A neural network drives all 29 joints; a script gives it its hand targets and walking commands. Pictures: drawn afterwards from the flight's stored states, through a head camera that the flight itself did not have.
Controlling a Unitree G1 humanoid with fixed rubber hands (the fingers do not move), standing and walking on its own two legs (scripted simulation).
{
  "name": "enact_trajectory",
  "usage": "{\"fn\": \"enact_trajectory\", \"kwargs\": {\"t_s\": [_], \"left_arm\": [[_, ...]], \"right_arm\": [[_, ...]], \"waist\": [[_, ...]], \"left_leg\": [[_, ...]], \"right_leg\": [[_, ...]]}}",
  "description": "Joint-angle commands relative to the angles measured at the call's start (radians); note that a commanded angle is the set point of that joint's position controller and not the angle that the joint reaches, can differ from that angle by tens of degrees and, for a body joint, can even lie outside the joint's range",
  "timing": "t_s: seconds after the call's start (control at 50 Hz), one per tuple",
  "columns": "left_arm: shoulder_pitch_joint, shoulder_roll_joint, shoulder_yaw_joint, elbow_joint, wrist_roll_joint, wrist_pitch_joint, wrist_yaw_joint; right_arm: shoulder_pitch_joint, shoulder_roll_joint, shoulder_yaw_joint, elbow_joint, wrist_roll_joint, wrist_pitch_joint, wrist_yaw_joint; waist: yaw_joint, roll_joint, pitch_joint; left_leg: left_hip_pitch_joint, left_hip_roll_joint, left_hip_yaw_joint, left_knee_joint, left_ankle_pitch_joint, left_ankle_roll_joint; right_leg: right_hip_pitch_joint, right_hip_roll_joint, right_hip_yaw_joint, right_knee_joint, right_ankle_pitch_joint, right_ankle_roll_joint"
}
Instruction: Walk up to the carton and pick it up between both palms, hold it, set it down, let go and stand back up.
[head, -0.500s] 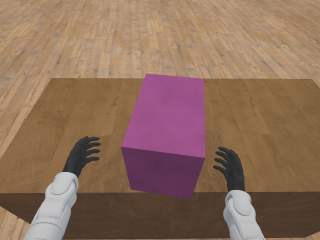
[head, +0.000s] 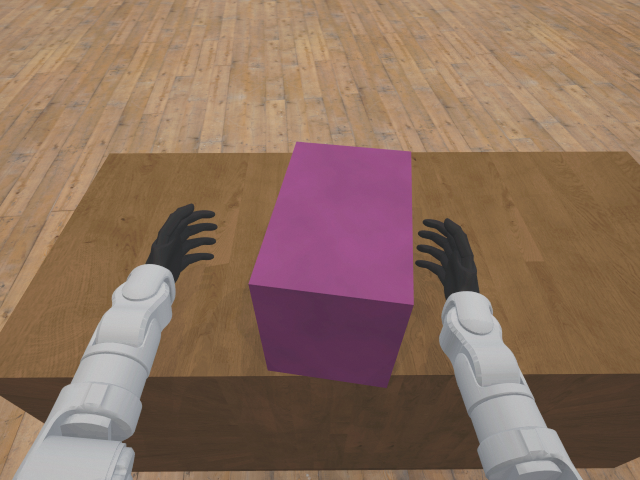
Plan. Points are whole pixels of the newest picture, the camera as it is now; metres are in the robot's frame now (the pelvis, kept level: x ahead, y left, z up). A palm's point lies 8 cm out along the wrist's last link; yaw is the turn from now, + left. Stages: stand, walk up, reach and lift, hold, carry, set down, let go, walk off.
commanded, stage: reach and lift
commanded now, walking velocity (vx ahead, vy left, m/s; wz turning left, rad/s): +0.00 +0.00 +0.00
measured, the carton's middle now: (339, 260) +0.45 +0.00 -0.02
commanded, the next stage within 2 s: none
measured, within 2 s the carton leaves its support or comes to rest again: neither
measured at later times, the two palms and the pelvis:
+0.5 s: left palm (183, 206) +0.41 +0.21 +0.13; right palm (458, 224) +0.40 -0.15 +0.12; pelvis +0.00 +0.00 +0.00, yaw +0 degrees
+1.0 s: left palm (199, 201) +0.45 +0.20 +0.11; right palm (454, 220) +0.43 -0.16 +0.10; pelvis +0.00 -0.01 +0.00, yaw +0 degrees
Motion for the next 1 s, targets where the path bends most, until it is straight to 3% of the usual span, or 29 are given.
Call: {"fn": "enact_trajectory", "kwargs": {"t_s": [0.0, 0.02, 0.1, 0.14, 0.18, 0.2, 0.22, 0.24, 0.26, 0.28, 0.32, 0.34, 0.36, 0.46, 0.6, 0.66, 0.68, 0.7, 0.72, 0.78, 0.8, 0.82, 0.84, 0.86, 0.88, 0.92, 0.94, 0.96, 0.98], "left_arm": [[-0.506, 0.114, 0.071, -0.049, 0.004, -0.030, 0.009], [-0.447, 0.079, 0.038, -0.070, -0.004, -0.032, 0.016], [-0.541, 0.110, 0.083, -0.045, 0.000, -0.044, 0.034], [-0.664, 0.133, 0.044, 0.080, -0.032, -0.048, 0.030], [-0.714, 0.149, 0.092, 0.097, -0.008, -0.047, 0.031], [-0.606, 0.121, 0.080, 0.146, -0.006, -0.050, 0.036], [-0.619, 0.139, 0.097, 0.106, -0.002, -0.056, 0.032], [-0.637, 0.128, 0.094, 0.147, 0.010, -0.044, 0.032], [-0.670, 0.120, 0.082, 0.217, 0.016, -0.019, 0.027], [-0.594, 0.124, 0.122, 0.196, 0.032, -0.010, 0.030], [-0.673, 0.134, 0.119, 0.180, 0.007, -0.016, 0.022], [-0.658, 0.174, 0.160, 0.182, 0.019, -0.016, 0.020], [-0.727, 0.169, 0.107, 0.212, -0.001, -0.016, 0.015], [-0.934, 0.226, 0.100, 0.253, -0.028, -0.069, 0.041], [-0.905, 0.124, 0.052, 0.471, 0.014, -0.082, 0.054], [-0.989, 0.166, 0.039, 0.456, -0.009, -0.104, 0.064], [-1.033, 0.136, 0.008, 0.568, -0.031, -0.123, 0.055], [-1.027, 0.159, 0.003, 0.471, -0.041, -0.149, 0.060], [-1.030, 0.170, 0.020, 0.539, -0.037, -0.161, 0.050], [-0.943, 0.159, 0.044, 0.516, 0.008, -0.194, 0.048], [-0.894, 0.115, 0.044, 0.673, 0.018, -0.195, 0.036], [-0.901, 0.131, 0.028, 0.670, 0.006, -0.202, 0.034], [-0.916, 0.090, 0.006, 0.585, 0.002, -0.211, 0.030], [-0.938, 0.131, 0.031, 0.559, 0.000, -0.239, 0.031], [-0.904, 0.114, 0.021, 0.620, 0.007, -0.268, 0.035], [-0.875, 0.112, 0.031, 0.610, -0.006, -0.318, 0.030], [-0.868, 0.109, 0.030, 0.623, -0.010, -0.345, 0.032], [-0.852, 0.093, 0.028, 0.663, -0.003, -0.360, 0.032], [-0.846, 0.079, 0.022, 0.773, 0.006, -0.377, 0.020]], "right_arm": [[-0.471, -0.101, -0.078, -0.029, 0.022, -0.012, -0.018], [-0.390, -0.103, -0.094, -0.027, 0.032, -0.019, -0.017], [-0.493, -0.101, -0.089, 0.021, 0.030, -0.006, -0.018], [-0.604, -0.101, -0.119, 0.065, 0.007, 0.021, -0.021], [-0.686, -0.120, -0.116, 0.079, 0.013, 0.018, -0.029], [-0.554, -0.099, -0.121, 0.153, 0.030, 0.015, -0.034], [-0.621, -0.116, -0.110, 0.079, 0.043, -0.002, -0.035], [-0.613, -0.122, -0.123, 0.167, 0.039, 0.006, -0.033], [-0.669, -0.157, -0.124, 0.206, 0.030, 0.017, -0.035], [-0.621, -0.146, -0.091, 0.149, 0.045, 0.014, -0.042], [-0.680, -0.127, -0.093, 0.157, 0.070, 0.021, -0.046], [-0.684, -0.135, -0.081, 0.176, 0.066, 0.029, -0.046], [-0.697, -0.148, -0.119, 0.235, 0.058, 0.044, -0.048], [-0.896, -0.131, -0.133, 0.196, 0.054, 0.038, -0.036], [-0.877, -0.120, -0.117, 0.468, 0.062, 0.050, -0.027], [-0.951, -0.164, -0.138, 0.465, 0.069, 0.032, -0.014], [-0.984, -0.118, -0.135, 0.530, 0.054, 0.029, -0.012], [-0.974, -0.142, -0.143, 0.478, 0.042, 0.008, -0.015], [-0.993, -0.116, -0.105, 0.470, 0.066, 0.001, -0.016], [-0.907, -0.116, -0.101, 0.509, 0.059, -0.041, -0.022], [-0.885, -0.110, -0.094, 0.652, 0.059, -0.038, -0.017], [-0.900, -0.126, -0.076, 0.626, 0.076, -0.047, -0.011], [-0.894, -0.123, -0.097, 0.589, 0.068, -0.071, -0.009], [-0.924, -0.105, -0.075, 0.538, 0.086, -0.086, -0.003], [-0.855, -0.113, -0.112, 0.644, 0.037, -0.110, -0.003], [-0.903, -0.101, -0.054, 0.508, 0.060, -0.165, 0.000], [-0.868, -0.077, -0.076, 0.557, 0.070, -0.184, 0.004], [-0.874, -0.087, -0.067, 0.586, 0.064, -0.198, 0.010], [-0.820, -0.065, -0.072, 0.714, 0.045, -0.200, 0.016]], "waist": [[-0.019, 0.023, -0.410], [-0.062, 0.006, -0.419], [-0.029, 0.026, -0.498], [-0.057, -0.002, -0.493], [-0.032, -0.005, -0.555], [-0.065, 0.004, -0.521], [-0.043, -0.010, -0.586], [-0.059, 0.017, -0.542], [-0.067, -0.010, -0.461], [-0.023, -0.021, -0.501], [-0.054, -0.046, -0.512], [-0.003, -0.057, -0.524], [-0.074, -0.044, -0.501], [-0.081, -0.051, -0.637], [-0.092, 0.036, -0.564], [-0.070, 0.055, -0.648], [-0.111, 0.014, -0.618], [-0.105, 0.039, -0.709], [-0.094, -0.011, -0.702], [-0.081, 0.039, -0.712], [-0.083, 0.011, -0.610], [-0.065, 0.028, -0.604], [-0.101, 0.058, -0.652], [-0.044, 0.038, -0.720], [-0.098, 0.046, -0.685], [-0.040, 0.003, -0.809], [-0.077, 0.010, -0.807], [-0.051, 0.022, -0.777], [-0.081, 0.026, -0.720]], "left_leg": [[-0.121, 0.029, -0.073, -0.153, 0.508, -0.086], [-0.097, 0.044, -0.087, -0.162, 0.530, -0.091], [-0.139, 0.027, -0.074, -0.157, 0.508, -0.084], [-0.206, 0.028, -0.063, -0.161, 0.347, -0.066], [-0.230, 0.018, -0.046, -0.159, 0.377, -0.062], [-0.210, 0.022, -0.051, -0.154, 0.423, -0.074], [-0.162, 0.029, -0.069, -0.133, 0.546, -0.079], [-0.115, 0.031, -0.074, -0.124, 0.591, -0.094], [-0.127, 0.037, -0.080, -0.138, 0.528, -0.096], [-0.120, 0.029, -0.068, -0.137, 0.593, -0.087], [-0.156, 0.016, -0.059, -0.140, 0.551, -0.081], [-0.183, 0.007, -0.039, -0.140, 0.540, -0.070], [-0.212, 0.009, -0.045, -0.157, 0.490, -0.068], [-0.247, -0.004, -0.047, -0.128, 0.412, -0.055], [-0.154, 0.004, -0.057, -0.122, 0.451, -0.084], [-0.162, 0.011, -0.075, -0.104, 0.506, -0.092], [-0.204, 0.000, -0.074, -0.089, 0.471, -0.083], [-0.140, -0.002, -0.069, -0.075, 0.532, -0.088], [-0.169, -0.005, -0.070, -0.057, 0.529, -0.067], [-0.166, 0.000, -0.061, -0.055, 0.637, -0.091], [-0.184, 0.006, -0.070, -0.046, 0.607, -0.087], [-0.190, 0.010, -0.078, -0.056, 0.592, -0.095], [-0.115, 0.015, -0.066, -0.048, 0.651, -0.105], [-0.151, 0.009, -0.055, -0.038, 0.657, -0.097], [-0.155, 0.007, -0.065, -0.018, 0.661, -0.106], [-0.193, -0.009, -0.050, 0.012, 0.689, -0.096], [-0.226, -0.009, -0.044, 0.020, 0.669, -0.106], [-0.239, -0.007, -0.048, 0.018, 0.682, -0.108], [-0.232, -0.003, -0.049, 0.021, 0.637, -0.106]], "right_leg": [[0.155, -0.034, -0.121, -0.078, 0.165, -0.057], [0.154, -0.024, -0.132, -0.084, 0.179, -0.054], [0.204, -0.028, -0.132, -0.052, 0.195, -0.051], [0.144, -0.039, -0.138, -0.055, 0.106, -0.059], [0.183, -0.038, -0.133, -0.043, 0.167, -0.053], [0.189, -0.037, -0.133, -0.042, 0.225, -0.048], [0.196, -0.024, -0.142, -0.031, 0.266, -0.048], [0.148, -0.017, -0.149, -0.049, 0.259, -0.054], [0.131, -0.016, -0.154, -0.065, 0.188, -0.052], [0.182, -0.018, -0.145, -0.064, 0.273, -0.052], [0.211, -0.022, -0.141, -0.050, 0.293, -0.054], [0.246, -0.034, -0.117, -0.048, 0.322, -0.052], [0.225, -0.038, -0.127, -0.051, 0.308, -0.053], [0.206, -0.043, -0.134, -0.036, 0.262, -0.054], [0.067, -0.028, -0.152, -0.071, 0.170, -0.076], [0.038, -0.022, -0.153, -0.050, 0.169, -0.074], [0.011, -0.025, -0.169, -0.043, 0.144, -0.073], [0.009, -0.020, -0.177, -0.029, 0.209, -0.069], [0.026, -0.028, -0.163, -0.021, 0.231, -0.059], [0.070, -0.025, -0.165, 0.000, 0.337, -0.059], [0.005, -0.028, -0.159, 0.000, 0.288, -0.057], [-0.015, -0.022, -0.166, -0.009, 0.215, -0.060], [-0.029, -0.027, -0.173, -0.022, 0.238, -0.066], [-0.026, -0.028, -0.162, -0.007, 0.248, -0.066], [-0.072, -0.024, -0.170, 0.009, 0.255, -0.059], [-0.013, -0.028, -0.166, 0.050, 0.363, -0.053], [-0.037, -0.026, -0.170, 0.059, 0.361, -0.053], [-0.051, -0.025, -0.170, 0.074, 0.350, -0.051], [-0.099, -0.033, -0.177, 0.055, 0.271, -0.053]]}}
